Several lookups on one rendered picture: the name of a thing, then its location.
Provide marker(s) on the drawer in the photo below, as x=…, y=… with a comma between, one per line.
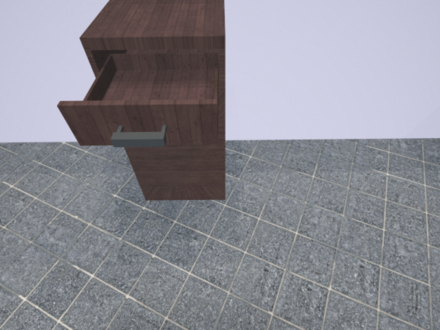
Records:
x=142, y=92

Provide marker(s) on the cabinet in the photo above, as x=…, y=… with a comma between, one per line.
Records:
x=173, y=172

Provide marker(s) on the handle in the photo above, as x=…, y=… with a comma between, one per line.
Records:
x=139, y=139

